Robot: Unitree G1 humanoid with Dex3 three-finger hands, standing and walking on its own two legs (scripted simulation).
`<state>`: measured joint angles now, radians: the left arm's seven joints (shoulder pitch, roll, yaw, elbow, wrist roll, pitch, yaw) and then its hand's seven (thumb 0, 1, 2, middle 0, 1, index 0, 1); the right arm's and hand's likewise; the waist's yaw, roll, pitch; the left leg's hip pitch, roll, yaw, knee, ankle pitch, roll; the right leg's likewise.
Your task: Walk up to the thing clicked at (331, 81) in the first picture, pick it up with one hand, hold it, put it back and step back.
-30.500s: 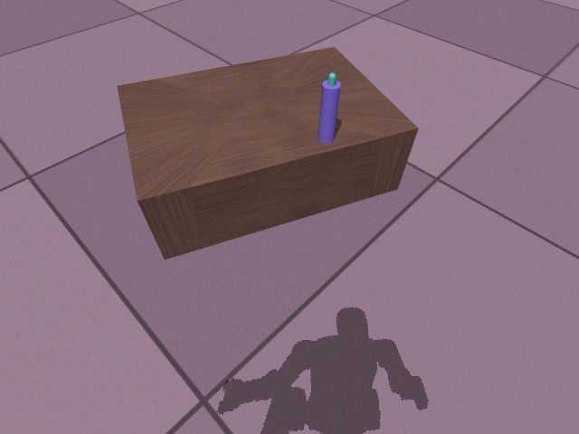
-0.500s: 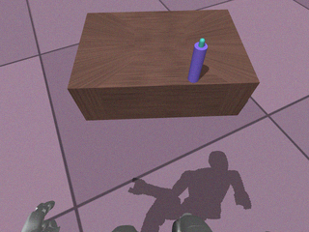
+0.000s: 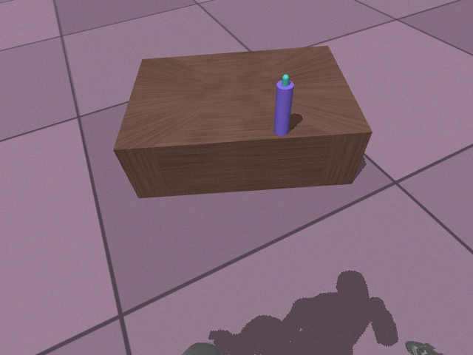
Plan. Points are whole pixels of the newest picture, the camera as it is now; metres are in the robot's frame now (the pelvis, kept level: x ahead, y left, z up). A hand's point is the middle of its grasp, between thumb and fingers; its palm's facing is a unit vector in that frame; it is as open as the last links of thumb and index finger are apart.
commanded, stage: step back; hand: right
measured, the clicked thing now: (283, 105) +1.06 -0.13 -0.27
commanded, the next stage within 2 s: stand in 0.96 s
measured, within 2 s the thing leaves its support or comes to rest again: neither
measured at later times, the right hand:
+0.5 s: hand out of the picture +0.07 -0.26 -0.16, palm faces -0.07 +0.94 -0.34, open 7.4 cm
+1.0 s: hand (361, 352) +0.17 -0.20 -0.15, palm faces -0.12 +0.93 -0.35, open 7.4 cm
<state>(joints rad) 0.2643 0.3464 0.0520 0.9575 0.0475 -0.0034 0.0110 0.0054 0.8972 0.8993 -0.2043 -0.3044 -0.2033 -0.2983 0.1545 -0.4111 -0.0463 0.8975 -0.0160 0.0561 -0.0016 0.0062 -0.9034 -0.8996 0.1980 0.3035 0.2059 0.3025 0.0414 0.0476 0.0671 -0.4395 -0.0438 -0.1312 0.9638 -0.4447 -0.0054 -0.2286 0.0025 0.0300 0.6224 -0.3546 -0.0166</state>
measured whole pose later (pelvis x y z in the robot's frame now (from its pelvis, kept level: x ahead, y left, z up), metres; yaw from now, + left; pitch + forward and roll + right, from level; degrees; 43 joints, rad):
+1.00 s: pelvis +0.04 +0.04 +0.00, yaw +5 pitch -2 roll +0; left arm 0.11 0.38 0.02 1.04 0.01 -0.01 0.00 0.00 0.90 0.90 -0.20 -0.30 -0.20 -0.30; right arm 0.08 -0.33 -0.01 1.04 -0.02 0.00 0.00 0.01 -0.90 -0.90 0.20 0.30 0.21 0.30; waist 0.02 -0.01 0.08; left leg -0.27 0.05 0.01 0.59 -0.28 -0.03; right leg -0.22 -0.03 -0.03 0.58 -0.33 0.01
